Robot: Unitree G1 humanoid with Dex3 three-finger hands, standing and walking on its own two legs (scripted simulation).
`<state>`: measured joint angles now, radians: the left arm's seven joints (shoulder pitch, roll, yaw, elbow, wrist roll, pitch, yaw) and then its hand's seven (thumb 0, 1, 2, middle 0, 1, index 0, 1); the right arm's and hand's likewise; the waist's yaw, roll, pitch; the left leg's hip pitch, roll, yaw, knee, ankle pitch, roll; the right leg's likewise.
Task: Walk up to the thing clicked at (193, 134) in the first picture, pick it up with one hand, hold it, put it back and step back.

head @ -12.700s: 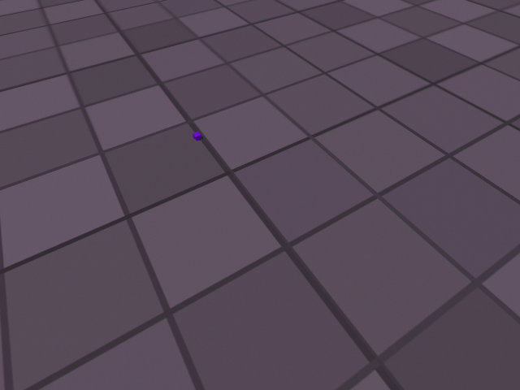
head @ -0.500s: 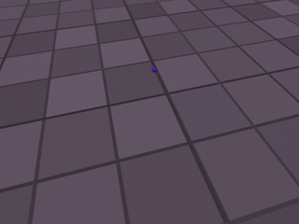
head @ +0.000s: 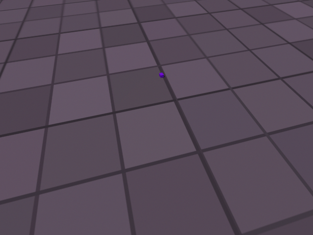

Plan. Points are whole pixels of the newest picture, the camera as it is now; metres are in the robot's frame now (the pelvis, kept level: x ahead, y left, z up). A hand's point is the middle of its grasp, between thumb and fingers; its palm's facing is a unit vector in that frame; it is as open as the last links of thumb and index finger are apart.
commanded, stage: stand
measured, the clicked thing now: (161, 75) +1.67 -0.01 -0.77
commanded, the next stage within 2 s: walk up in 0.76 s
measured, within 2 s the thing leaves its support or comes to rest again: neither
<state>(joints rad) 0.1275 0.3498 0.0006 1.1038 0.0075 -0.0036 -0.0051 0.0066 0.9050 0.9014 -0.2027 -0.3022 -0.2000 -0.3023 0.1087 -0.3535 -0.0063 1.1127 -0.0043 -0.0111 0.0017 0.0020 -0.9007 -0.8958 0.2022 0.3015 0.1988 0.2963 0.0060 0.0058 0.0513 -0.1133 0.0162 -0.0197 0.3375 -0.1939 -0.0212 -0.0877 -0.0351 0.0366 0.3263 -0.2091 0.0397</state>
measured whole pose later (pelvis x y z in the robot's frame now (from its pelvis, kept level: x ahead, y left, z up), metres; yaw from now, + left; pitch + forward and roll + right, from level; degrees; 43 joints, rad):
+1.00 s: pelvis +0.02 -0.02 -0.01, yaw -13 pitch -1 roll +1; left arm 0.28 0.43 0.07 1.02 0.00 0.00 -0.08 0.01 0.90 0.90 -0.20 -0.30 -0.20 -0.30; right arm 0.16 -0.44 -0.11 0.90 -0.06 -0.02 0.09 0.00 -0.90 -0.90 0.20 0.30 0.20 0.30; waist -0.01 0.07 0.04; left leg -0.07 0.09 0.20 0.45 -0.35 0.01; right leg -0.40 -0.11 -0.07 0.76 -0.38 -0.01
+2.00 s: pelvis +0.51 +0.00 -0.04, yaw -41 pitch -2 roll -2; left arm 0.21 0.39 0.03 0.83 -0.02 -0.06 0.08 0.00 0.90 0.90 -0.21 -0.30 -0.20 -0.30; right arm 0.33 -0.39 -0.10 0.75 -0.07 0.07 0.07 0.01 -0.90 -0.90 0.20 0.30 0.20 0.30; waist -0.08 0.12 0.10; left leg -0.36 -0.01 0.07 1.14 -0.54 -0.05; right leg -0.42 0.02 -0.14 0.70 -0.25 -0.09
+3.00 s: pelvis +0.93 +0.15 -0.04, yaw -59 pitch -3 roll +0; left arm 0.32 0.41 0.05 0.83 0.03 -0.09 0.10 0.00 0.90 0.90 -0.21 -0.30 -0.21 -0.30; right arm 0.22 -0.48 -0.11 0.69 -0.06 0.11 0.08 0.00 -0.90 -0.90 0.20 0.30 0.20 0.30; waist -0.01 0.16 0.10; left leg -0.56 0.14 -0.14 1.22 -0.38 -0.02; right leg -0.42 -0.08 0.02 0.74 -0.28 0.00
